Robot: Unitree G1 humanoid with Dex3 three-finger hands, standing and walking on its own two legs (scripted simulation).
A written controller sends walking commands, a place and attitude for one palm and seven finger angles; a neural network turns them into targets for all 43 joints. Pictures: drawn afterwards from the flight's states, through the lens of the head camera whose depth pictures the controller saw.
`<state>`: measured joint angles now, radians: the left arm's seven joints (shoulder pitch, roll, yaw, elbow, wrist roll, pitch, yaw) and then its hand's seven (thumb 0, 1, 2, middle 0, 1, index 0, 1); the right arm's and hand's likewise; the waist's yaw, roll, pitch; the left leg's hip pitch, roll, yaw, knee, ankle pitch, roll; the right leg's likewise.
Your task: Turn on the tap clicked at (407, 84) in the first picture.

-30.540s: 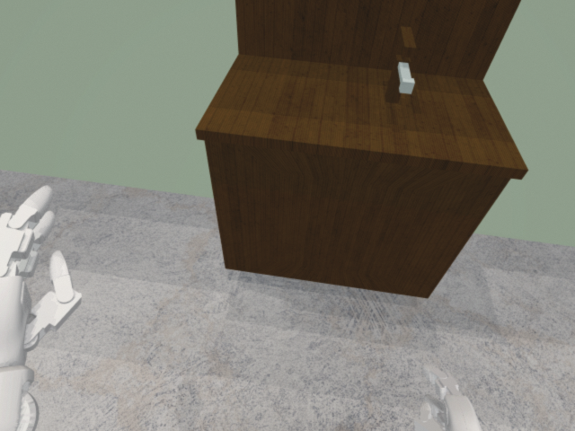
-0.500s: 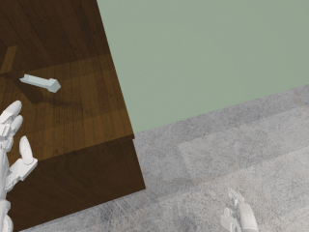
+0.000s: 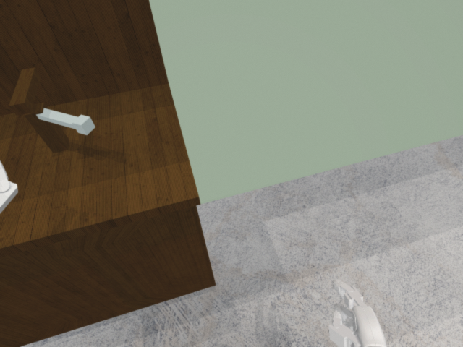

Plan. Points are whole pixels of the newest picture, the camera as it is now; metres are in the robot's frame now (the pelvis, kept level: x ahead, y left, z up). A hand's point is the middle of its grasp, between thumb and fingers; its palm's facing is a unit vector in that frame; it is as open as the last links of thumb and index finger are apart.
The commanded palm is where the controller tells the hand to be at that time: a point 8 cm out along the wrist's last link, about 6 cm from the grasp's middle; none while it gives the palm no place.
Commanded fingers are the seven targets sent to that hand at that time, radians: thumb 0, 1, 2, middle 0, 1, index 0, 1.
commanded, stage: come to a stop and stand still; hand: left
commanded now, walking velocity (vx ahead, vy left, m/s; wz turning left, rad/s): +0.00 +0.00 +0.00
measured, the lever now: (84, 124) +0.50 +0.36 +0.09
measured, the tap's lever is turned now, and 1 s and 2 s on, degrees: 53 53 53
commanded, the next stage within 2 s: look again from close up in 0.96 s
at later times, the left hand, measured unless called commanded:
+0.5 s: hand (13, 223) +0.22 +0.29 +0.17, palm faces +0.36 -0.85 -0.40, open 7.4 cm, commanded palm +0.17 +0.33 +0.18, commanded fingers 0.00 0.90 0.90 -0.20 -0.30 -0.20 -0.30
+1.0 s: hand (4, 223) +0.23 +0.32 +0.16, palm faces +0.35 -0.86 -0.37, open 7.4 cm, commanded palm +0.17 +0.35 +0.18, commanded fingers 0.00 0.90 0.90 -0.20 -0.30 -0.20 -0.30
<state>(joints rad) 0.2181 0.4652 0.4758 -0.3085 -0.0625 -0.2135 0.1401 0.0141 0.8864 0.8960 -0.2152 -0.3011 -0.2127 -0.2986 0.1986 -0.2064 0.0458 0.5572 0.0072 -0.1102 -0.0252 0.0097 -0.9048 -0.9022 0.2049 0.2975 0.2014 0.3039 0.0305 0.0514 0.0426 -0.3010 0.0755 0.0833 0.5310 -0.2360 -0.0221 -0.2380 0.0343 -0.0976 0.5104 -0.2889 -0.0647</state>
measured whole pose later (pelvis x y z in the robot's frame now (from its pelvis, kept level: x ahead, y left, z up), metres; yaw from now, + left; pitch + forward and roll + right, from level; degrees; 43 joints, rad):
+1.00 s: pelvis +0.00 +0.08 +0.01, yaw -3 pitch +0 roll -2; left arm 0.44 0.35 0.34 -0.47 -0.04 -0.17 0.12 0.01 0.89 0.90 -0.21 -0.30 -0.21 -0.30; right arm 0.19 -0.19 0.04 0.56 -0.02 -0.08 -0.03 0.01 -0.90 -0.90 0.21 0.30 0.20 0.30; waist 0.02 0.00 0.03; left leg -0.23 -0.03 0.09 0.43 -0.22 0.08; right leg -0.17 -0.03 -0.02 0.35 -0.19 0.04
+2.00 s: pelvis +0.05 +0.09 +0.00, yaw -2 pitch +0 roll -1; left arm 0.47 0.37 0.36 -0.51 -0.05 -0.18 0.14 0.02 0.89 0.90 -0.21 -0.30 -0.21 -0.30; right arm 0.22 -0.20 0.01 0.57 -0.01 -0.08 -0.03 0.01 -0.91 -0.90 0.20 0.30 0.20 0.30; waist -0.01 0.01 0.03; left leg -0.19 -0.07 0.08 0.53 -0.35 0.11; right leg -0.34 -0.03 -0.09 0.74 -0.41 -0.01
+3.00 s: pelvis +0.12 +0.18 +0.01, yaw +0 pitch -1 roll -2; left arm 0.44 0.34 0.30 -0.52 -0.06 -0.08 0.14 0.02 0.89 0.90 -0.21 -0.30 -0.21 -0.30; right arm 0.18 -0.20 0.01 0.57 0.01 -0.07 -0.07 0.01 -0.91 -0.90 0.20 0.30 0.20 0.30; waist 0.00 -0.01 0.03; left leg -0.25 0.06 -0.01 0.41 -0.14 -0.02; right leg -0.07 0.00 -0.01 0.30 -0.20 0.03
